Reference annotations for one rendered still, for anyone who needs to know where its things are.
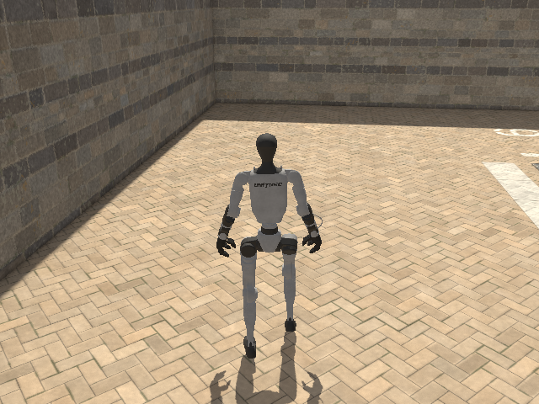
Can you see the left robot foot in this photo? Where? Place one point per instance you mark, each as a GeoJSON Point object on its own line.
{"type": "Point", "coordinates": [251, 350]}

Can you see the right robot foot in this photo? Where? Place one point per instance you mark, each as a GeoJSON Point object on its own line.
{"type": "Point", "coordinates": [290, 325]}

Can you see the robot left forearm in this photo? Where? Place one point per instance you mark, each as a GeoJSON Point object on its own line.
{"type": "Point", "coordinates": [226, 225]}

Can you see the right robot upper arm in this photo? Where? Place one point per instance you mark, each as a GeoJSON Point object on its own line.
{"type": "Point", "coordinates": [299, 191]}

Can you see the robot foot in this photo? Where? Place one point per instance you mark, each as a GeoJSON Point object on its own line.
{"type": "Point", "coordinates": [251, 350]}
{"type": "Point", "coordinates": [290, 325]}

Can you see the left robot hand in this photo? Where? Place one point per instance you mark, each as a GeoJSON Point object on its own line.
{"type": "Point", "coordinates": [223, 243]}

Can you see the left robot upper arm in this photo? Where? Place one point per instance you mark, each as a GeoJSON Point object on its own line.
{"type": "Point", "coordinates": [237, 193]}

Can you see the robot right forearm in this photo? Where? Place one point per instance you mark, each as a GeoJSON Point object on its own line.
{"type": "Point", "coordinates": [310, 223]}

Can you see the right robot hand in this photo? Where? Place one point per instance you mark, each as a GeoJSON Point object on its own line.
{"type": "Point", "coordinates": [310, 240]}

